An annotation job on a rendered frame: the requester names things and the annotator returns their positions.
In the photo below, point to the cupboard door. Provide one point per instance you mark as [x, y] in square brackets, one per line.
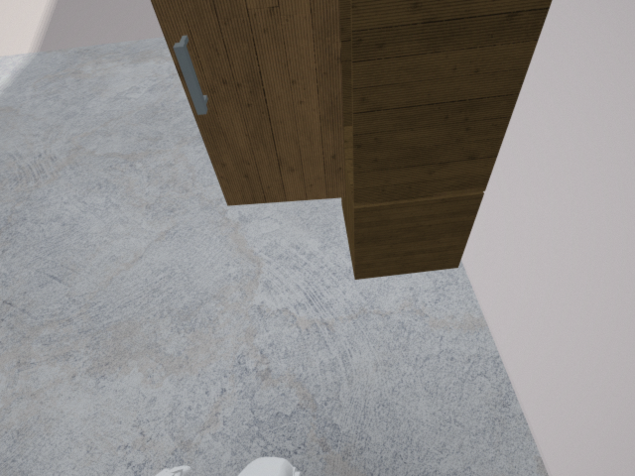
[271, 70]

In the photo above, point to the handle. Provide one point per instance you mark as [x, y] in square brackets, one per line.
[199, 100]

